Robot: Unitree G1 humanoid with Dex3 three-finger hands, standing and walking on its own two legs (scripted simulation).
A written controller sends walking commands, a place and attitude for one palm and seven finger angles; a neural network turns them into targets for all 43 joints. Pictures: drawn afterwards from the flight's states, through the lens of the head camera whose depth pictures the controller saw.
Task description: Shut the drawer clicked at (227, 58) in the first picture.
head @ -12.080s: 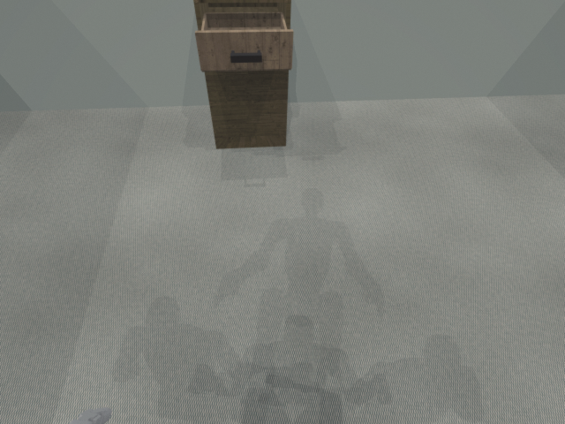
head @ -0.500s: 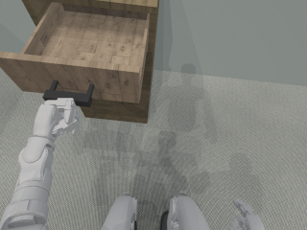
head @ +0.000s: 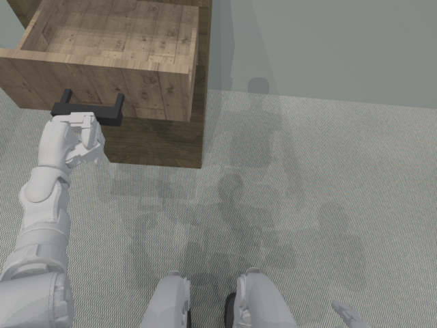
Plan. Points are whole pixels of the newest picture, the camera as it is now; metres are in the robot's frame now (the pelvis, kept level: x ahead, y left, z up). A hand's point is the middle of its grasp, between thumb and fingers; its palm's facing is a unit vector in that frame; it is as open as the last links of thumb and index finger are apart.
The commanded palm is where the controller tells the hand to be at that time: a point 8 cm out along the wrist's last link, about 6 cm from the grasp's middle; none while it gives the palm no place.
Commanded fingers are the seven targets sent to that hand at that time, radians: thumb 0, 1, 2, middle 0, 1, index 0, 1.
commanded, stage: push the drawer shut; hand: left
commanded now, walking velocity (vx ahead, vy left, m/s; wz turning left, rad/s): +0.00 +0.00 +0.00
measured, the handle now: (91, 105) +0.50 +0.25 +0.03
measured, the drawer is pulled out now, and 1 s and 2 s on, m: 0.18 0.05 0.00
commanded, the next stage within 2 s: pull the fist back off the drawer in 1.74 s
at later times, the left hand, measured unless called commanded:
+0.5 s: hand (104, 114) +0.49 +0.22 +0.02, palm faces -0.04 -1.00 -0.04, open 3.0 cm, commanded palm +0.49 +0.25 +0.03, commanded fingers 0.00 0.90 0.90 -1.40 -1.60 -1.40 -1.60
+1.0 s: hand (112, 88) +0.55 +0.22 +0.03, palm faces -0.03 -1.00 -0.04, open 3.2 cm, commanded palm +0.56 +0.24 +0.03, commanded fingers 0.00 0.90 0.90 -1.40 -1.60 -1.40 -1.60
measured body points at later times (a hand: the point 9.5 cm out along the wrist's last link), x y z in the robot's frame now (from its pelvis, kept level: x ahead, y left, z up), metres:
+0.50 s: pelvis -0.01 +0.00 -0.01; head +0.15 +0.04 +0.41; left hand +0.48 +0.28 +0.03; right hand +0.04 -0.27 -0.12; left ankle +0.02 +0.09 -0.61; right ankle +0.05 -0.10 -0.61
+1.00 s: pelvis -0.01 +0.01 -0.02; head +0.19 +0.05 +0.39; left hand +0.54 +0.28 +0.03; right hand -0.01 -0.26 -0.12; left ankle +0.02 +0.09 -0.61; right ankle +0.05 -0.10 -0.61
